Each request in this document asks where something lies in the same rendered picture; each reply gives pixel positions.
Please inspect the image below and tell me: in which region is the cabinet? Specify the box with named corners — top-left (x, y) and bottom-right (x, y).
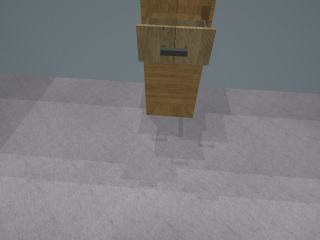
top-left (140, 0), bottom-right (216, 118)

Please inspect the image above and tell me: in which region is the drawer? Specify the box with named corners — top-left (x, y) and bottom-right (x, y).
top-left (136, 17), bottom-right (216, 66)

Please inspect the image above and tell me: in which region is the handle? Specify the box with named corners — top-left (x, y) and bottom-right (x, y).
top-left (160, 45), bottom-right (188, 57)

